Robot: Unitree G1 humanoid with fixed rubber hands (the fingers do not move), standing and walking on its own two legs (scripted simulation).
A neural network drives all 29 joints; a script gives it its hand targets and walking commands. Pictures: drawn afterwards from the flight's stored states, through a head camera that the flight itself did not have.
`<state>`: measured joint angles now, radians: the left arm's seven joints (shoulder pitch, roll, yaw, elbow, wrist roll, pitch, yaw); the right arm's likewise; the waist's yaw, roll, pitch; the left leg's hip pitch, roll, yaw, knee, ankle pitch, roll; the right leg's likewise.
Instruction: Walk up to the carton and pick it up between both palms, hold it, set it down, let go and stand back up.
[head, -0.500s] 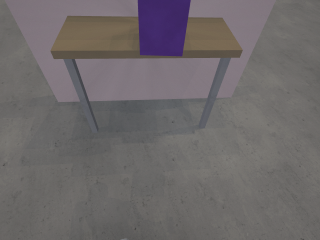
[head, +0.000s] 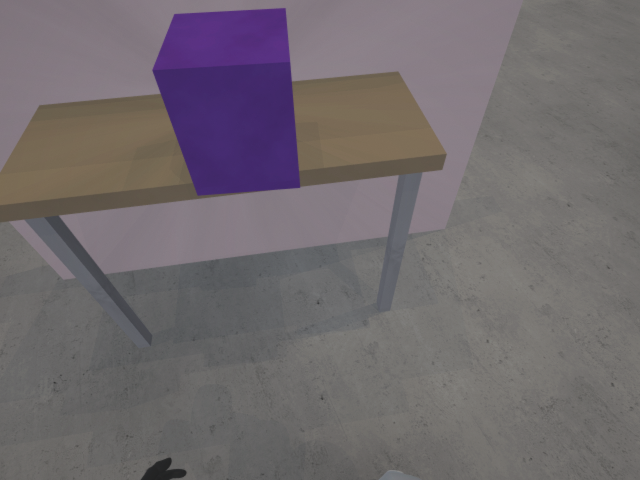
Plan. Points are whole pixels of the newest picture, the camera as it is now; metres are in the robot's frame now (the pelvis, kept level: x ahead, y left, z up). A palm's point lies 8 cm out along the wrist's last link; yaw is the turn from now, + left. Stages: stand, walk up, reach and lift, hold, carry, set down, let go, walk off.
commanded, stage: walk up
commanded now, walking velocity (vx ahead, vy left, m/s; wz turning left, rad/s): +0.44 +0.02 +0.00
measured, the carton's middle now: (240, 104) +0.74 +0.12 +0.08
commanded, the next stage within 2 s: none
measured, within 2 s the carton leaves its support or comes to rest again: neither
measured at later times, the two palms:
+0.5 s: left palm out of the picture +0.13 +0.23 -0.11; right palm (460, 395) +0.25 -0.21 -0.12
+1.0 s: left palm (144, 384) +0.30 +0.27 -0.12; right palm (497, 381) +0.26 -0.26 -0.09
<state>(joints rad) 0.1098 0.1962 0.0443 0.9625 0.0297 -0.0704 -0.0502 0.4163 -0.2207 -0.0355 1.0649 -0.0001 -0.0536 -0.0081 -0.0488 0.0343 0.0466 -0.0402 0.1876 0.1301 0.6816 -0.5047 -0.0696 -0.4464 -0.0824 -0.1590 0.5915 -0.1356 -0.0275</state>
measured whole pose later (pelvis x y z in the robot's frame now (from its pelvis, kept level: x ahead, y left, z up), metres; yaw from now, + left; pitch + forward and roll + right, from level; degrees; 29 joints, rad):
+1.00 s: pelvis +0.24 +0.01 +0.02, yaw -1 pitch +0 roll -2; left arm 0.19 0.25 0.08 0.98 0.03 0.09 -0.02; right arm 0.26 -0.21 -0.06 0.97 -0.04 0.00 -0.05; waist -0.02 -0.01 0.06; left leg -0.25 0.19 0.13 0.41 -0.15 -0.06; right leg -0.47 -0.05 -0.03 0.95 -0.27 0.08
